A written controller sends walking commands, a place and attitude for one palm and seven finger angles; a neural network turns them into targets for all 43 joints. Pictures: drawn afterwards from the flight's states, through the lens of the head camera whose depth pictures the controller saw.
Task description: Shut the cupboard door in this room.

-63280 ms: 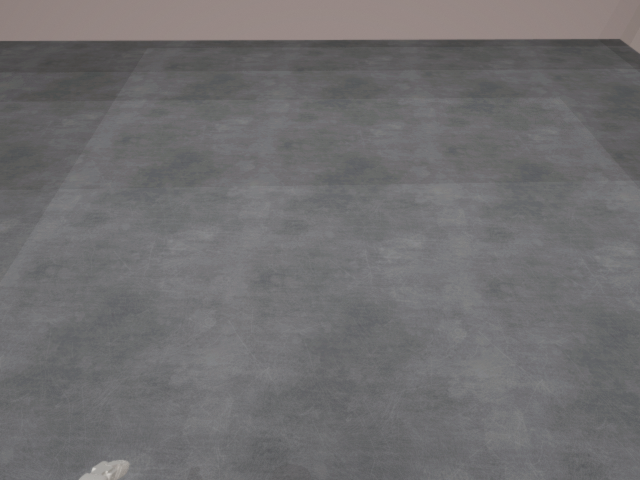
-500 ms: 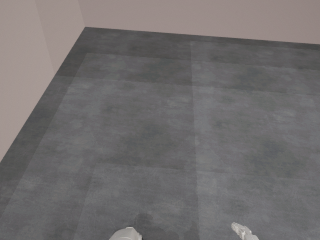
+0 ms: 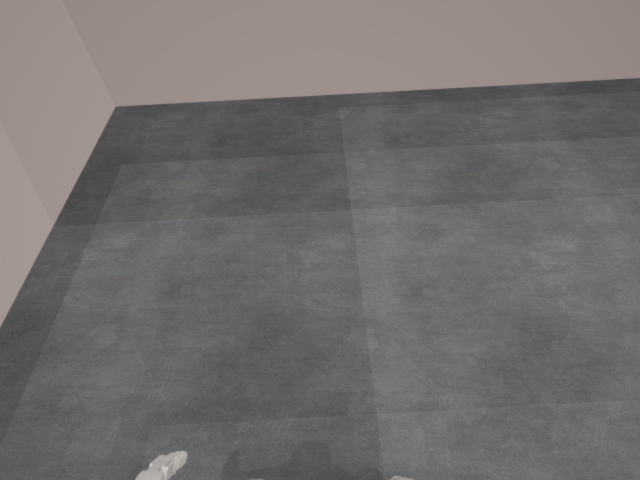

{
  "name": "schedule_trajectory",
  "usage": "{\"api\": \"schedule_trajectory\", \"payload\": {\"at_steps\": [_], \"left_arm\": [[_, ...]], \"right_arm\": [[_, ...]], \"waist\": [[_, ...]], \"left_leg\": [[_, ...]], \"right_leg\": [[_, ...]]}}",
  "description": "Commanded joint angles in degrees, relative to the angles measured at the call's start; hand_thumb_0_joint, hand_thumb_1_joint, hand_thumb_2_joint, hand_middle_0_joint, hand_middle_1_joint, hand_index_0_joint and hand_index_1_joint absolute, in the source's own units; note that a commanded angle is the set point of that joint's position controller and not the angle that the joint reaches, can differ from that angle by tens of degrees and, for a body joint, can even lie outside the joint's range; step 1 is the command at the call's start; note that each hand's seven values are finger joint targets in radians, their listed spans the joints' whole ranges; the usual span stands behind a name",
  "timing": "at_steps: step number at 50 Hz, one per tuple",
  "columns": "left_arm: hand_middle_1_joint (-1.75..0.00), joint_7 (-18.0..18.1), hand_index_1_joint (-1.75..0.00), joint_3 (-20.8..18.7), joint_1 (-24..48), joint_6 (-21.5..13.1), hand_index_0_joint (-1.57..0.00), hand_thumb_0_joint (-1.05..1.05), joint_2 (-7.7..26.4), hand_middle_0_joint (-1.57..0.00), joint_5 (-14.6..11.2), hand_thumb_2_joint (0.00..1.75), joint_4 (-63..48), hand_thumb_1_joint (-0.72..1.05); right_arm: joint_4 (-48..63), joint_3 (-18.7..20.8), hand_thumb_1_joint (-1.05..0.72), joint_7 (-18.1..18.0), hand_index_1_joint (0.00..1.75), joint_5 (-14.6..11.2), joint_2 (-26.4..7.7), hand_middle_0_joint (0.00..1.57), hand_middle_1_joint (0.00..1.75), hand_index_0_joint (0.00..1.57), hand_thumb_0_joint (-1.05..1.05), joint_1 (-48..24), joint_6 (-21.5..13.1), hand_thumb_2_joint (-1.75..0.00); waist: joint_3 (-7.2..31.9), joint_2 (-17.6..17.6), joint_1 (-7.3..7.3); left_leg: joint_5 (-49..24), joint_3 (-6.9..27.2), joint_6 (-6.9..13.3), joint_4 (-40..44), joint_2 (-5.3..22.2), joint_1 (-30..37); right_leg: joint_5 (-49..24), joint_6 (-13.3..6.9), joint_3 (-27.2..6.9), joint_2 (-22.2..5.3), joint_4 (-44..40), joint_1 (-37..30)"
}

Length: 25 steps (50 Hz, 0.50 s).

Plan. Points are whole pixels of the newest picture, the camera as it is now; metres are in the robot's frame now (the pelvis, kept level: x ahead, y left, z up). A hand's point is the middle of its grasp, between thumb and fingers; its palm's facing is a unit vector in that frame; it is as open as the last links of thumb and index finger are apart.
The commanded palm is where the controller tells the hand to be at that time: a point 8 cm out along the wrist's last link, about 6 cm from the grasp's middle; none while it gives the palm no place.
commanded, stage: walk around to get in front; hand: left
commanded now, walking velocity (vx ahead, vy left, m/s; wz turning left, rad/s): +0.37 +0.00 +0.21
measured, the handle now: out of the picture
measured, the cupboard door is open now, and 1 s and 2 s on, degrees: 99 99 99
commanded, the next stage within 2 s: walk to a spot facing it in 0.26 s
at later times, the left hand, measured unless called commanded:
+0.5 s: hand out of the picture +0.15 +0.20 -0.18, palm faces +0.21 -0.97 -0.15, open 7.4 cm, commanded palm none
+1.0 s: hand (206, 330) +0.36 +0.22 -0.13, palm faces +0.42 -0.87 -0.26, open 7.4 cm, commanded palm none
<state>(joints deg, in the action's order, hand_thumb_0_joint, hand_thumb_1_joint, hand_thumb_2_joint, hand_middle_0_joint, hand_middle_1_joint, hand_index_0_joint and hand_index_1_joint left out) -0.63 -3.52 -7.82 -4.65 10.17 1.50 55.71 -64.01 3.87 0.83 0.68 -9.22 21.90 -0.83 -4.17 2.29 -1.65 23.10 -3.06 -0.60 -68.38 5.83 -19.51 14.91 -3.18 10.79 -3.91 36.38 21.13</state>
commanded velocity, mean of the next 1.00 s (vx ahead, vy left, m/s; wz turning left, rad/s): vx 0.11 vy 0.00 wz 0.48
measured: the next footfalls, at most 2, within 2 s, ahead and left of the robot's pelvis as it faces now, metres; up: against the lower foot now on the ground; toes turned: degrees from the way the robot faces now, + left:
left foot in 0.38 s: +0.30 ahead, +0.14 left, +0.00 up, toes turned +15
right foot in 0.82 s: +0.42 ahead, -0.08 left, +0.00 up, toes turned +13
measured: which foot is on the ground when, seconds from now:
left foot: up 0.00-0.36, down 0.38-0.82, up 0.84-1.00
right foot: down 0.00-0.38, up 0.40-0.80, down 0.82-1.00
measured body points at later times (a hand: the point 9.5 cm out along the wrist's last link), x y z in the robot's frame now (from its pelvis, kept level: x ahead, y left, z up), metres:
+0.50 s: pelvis +0.22 +0.05 +0.00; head +0.26 +0.07 +0.45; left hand +0.14 +0.26 -0.16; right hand +0.35 -0.17 -0.13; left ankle +0.26 +0.13 -0.72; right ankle +0.13 -0.09 -0.63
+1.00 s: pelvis +0.33 +0.00 +0.01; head +0.38 -0.01 +0.46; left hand +0.34 +0.26 -0.11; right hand +0.48 -0.21 -0.15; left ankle +0.24 +0.11 -0.63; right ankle +0.38 -0.09 -0.72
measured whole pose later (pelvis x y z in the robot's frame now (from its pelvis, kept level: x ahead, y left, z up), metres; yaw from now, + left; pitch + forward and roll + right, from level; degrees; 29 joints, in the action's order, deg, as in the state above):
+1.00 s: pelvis +0.33 +0.00 +0.01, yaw +26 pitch +0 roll +1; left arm 1.2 -2.0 -8.6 -0.8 8.6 1.4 49.2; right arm -54.4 6.0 1.4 0.8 -13.9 11.9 3.6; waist -4.3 2.9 -2.3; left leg 23.9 -0.3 -4.3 -67.9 1.2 -29.5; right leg 16.4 -0.8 11.8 -6.4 31.7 15.1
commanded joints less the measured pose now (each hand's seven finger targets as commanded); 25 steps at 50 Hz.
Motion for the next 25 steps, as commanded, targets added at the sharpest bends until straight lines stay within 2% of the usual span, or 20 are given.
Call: {"api": "schedule_trajectory", "payload": {"at_steps": [1,4,6,7,9,11,13,14,15,16,17,18,19,20,21,22,23,25], "left_arm": [[-0.3,1.3,-0.3,-1.5,-9.9,-0.2,-0.2,0.0,5.9,-0.2,0.0,0.9,1.4,0.9],[-0.3,1.3,-0.3,-1.3,-11.1,-0.8,-0.2,0.0,4.7,-0.2,0.1,0.9,2.0,0.9],[-0.3,1.4,-0.3,-1.1,-11.9,-1.1,-0.2,0.0,4.5,-0.2,0.2,0.9,2.7,0.9],[-0.3,1.4,-0.3,-0.9,-12.3,-1.2,-0.2,0.0,4.8,-0.2,0.0,0.9,2.8,0.9],[-0.3,1.3,-0.3,-0.6,-14.2,-1.3,-0.2,0.0,4.8,-0.2,-0.1,0.9,3.7,0.9],[-0.3,1.4,-0.3,-0.4,-15.6,-1.1,-0.2,0.0,5.2,-0.2,-0.1,0.9,4.7,0.9],[-0.3,1.5,-0.3,-0.3,-16.4,-0.9,-0.2,0.0,6.1,-0.2,-0.2,0.9,5.4,0.9],[-0.3,1.5,-0.3,-0.3,-16.5,-0.7,-0.2,0.0,6.4,-0.2,-0.2,0.9,5.5,0.9],[-0.3,1.5,-0.3,-0.4,-16.4,-0.7,-0.2,0.0,6.9,-0.2,-0.2,0.9,5.7,0.9],[-0.3,1.5,-0.3,-0.3,-16.2,-0.6,-0.2,0.0,7.3,-0.2,-0.2,0.9,6.0,0.9],[-0.3,1.6,-0.3,-0.3,-15.1,-0.5,-0.2,0.0,8.0,-0.2,-0.6,0.9,5.7,0.9],[-0.3,1.3,-0.3,-0.3,-15.0,-0.4,-0.2,0.0,7.4,-0.2,-0.9,0.9,4.7,0.9],[-0.3,0.5,-0.3,0.1,-17.8,-0.3,-0.2,0.0,3.9,-0.2,-1.6,0.9,3.4,0.9],[-0.3,1.1,-0.3,0.1,-14.8,-0.5,-0.2,0.0,4.9,-0.2,-1.1,0.9,1.4,0.9],[-0.3,1.4,-0.3,0.1,-10.3,0.1,-0.2,0.0,4.5,-0.2,-1.1,0.9,0.6,0.9],[-0.3,1.3,-0.3,-0.3,-8.8,0.4,-0.2,0.0,4.3,-0.2,-0.7,0.9,0.9,0.9],[-0.3,0.9,-0.3,-0.4,-9.8,0.9,-0.2,0.0,4.1,-0.2,-0.3,0.9,1.4,0.9],[-0.3,0.8,-0.3,-0.4,-12.1,2.4,-0.2,0.0,2.3,-0.2,-0.1,0.9,2.0,0.9]], "right_arm": [[5.4,0.6,-0.9,-0.1,0.3,0.8,-1.8,0.2,0.3,0.2,0.0,-1.5,-1.3,-0.9],[5.9,0.7,-0.9,0.3,0.3,0.8,-0.8,0.2,0.3,0.2,0.0,-2.6,-0.5,-0.9],[7.3,0.6,-0.9,0.8,0.3,0.8,-0.1,0.2,0.3,0.2,0.0,-5.8,-0.5,-0.9],[8.2,0.5,-0.9,1.1,0.3,0.7,0.0,0.2,0.3,0.2,0.0,-7.7,-0.6,-0.9],[9.3,0.0,-0.9,1.5,0.3,0.8,0.3,0.2,0.3,0.2,0.0,-11.7,-1.0,-0.9],[10.4,-0.3,-0.9,1.7,0.3,0.7,0.3,0.2,0.3,0.2,0.0,-14.5,-1.3,-0.9],[11.2,-0.5,-0.9,1.8,0.3,0.7,-0.5,0.2,0.3,0.2,0.0,-15.8,-1.4,-0.9],[11.4,-0.5,-0.9,1.7,0.3,0.8,-1.1,0.2,0.3,0.2,0.0,-15.6,-1.5,-0.9],[11.3,-0.5,-0.9,1.5,0.3,0.8,-1.7,0.2,0.3,0.2,0.0,-14.3,-1.7,-0.9],[10.4,-0.2,-0.9,1.1,0.3,0.9,-2.3,0.2,0.3,0.2,0.0,-10.9,-1.9,-0.9],[8.5,0.3,-0.9,0.6,0.3,1.2,-3.8,0.2,0.3,0.2,0.0,-3.5,-2.2,-0.9],[6.6,1.3,-0.9,-0.1,0.3,1.4,-8.4,0.2,0.3,0.2,0.0,5.4,-2.3,-0.9],[5.6,3.0,-0.9,-1.0,0.3,1.4,-15.2,0.2,0.3,0.2,0.0,9.8,-2.5,-0.9],[5.6,2.8,-0.9,-1.1,0.3,-0.1,-16.5,0.2,0.3,0.2,0.0,8.3,-1.7,-0.9],[7.1,2.6,-0.9,-1.8,0.3,-0.2,-15.0,0.2,0.3,0.2,0.0,3.5,-1.9,-0.9],[7.8,2.1,-0.9,-2.0,0.3,0.1,-12.2,0.2,0.3,0.2,0.0,-0.8,-2.2,-0.9],[8.6,1.2,-0.9,-2.1,0.3,0.2,-9.7,0.2,0.3,0.2,0.0,-3.6,-2.6,-0.9],[9.1,0.7,-0.9,-2.1,0.3,0.1,-8.2,0.2,0.3,0.2,0.0,-6.0,-3.1,-0.9]], "waist": [[2.0,-9.2,2.43],[0.6,-8.7,1.43],[-1.1,-8.1,1.73],[-1.8,-8.0,1.88],[-2.2,-8.3,3.16],[-2.5,-7.7,3.92],[-2.6,-7.7,3.93],[-2.1,-7.4,3.47],[-1.1,-7.2,2.56],[1.1,-5.9,0.95],[5.0,-6.0,-2.88],[12.3,-1.1,-6.19],[17.5,14.7,-6.01],[17.5,11.5,-5.1],[12.8,9.2,-4.13],[7.4,7.1,-2.59],[5.2,4.8,-0.69],[4.5,2.0,1.92]], "left_leg": [[-7.8,2.6,-0.1,-2.8,4.1,-14.0],[-10.0,0.9,-1.1,4.0,3.8,-15.3],[-11.7,0.4,-1.3,10.7,3.9,-15.9],[-12.7,-0.4,-1.3,14.5,3.5,-16.2],[-14.0,-2.0,-0.8,21.9,2.3,-15.7],[-14.4,-2.7,0.1,26.1,1.4,-14.4],[-13.3,-3.4,1.2,28.6,0.3,-12.9],[-12.4,-3.9,1.8,29.8,-0.4,-11.6],[-10.7,-4.9,2.6,31.1,-1.7,-8.8],[-10.3,-6.0,3.3,32.8,-3.4,-3.0],[-13.2,-6.0,4.2,36.5,-4.9,7.3],[-18.4,1.0,6.8,38.9,0.2,23.1],[-32.0,24.7,14.1,43.3,16.4,35.1],[-35.2,26.8,17.1,46.9,20.3,33.2],[-32.9,26.6,17.0,48.5,19.7,24.8],[-29.9,22.7,16.0,49.8,17.6,17.9],[-29.7,18.3,14.0,50.3,14.9,12.8],[-35.3,11.5,11.5,50.6,10.4,6.5]], "right_leg": [[-0.8,-3.4,-15.6,-15.8,-23.4,-8.8],[-4.7,-3.7,-9.8,-14.4,-25.3,-8.6],[-5.9,-3.9,-8.1,-14.3,-26.5,-9.4],[-7.4,-3.8,-6.2,-13.9,-26.6,-10.6],[-11.5,-3.5,-4.6,-13.5,-26.1,-13.9],[-14.9,-3.2,-4.0,-14.2,-25.4,-16.7],[-18.7,-3.0,-2.8,-14.8,-24.2,-19.4],[-22.3,-2.8,-2.1,-14.9,-22.6,-20.8],[-29.2,-2.7,-0.9,-15.0,-19.2,-22.0],[-35.7,-2.1,0.4,-14.6,-13.4,-21.5],[-38.3,-0.6,2.9,-13.0,-3.4,-18.6],[-28.8,2.1,3.7,-8.9,11.0,-9.2],[9.8,5.3,3.2,0.8,31.1,7.5],[19.6,4.1,-4.0,0.6,38.2,12.0],[16.0,4.7,-7.5,-1.4,42.1,15.5],[12.9,5.4,-9.1,-3.4,41.7,16.4],[10.5,6.0,-9.5,-4.4,38.9,14.1],[7.4,7.3,-8.7,-3.9,33.4,9.4]]}}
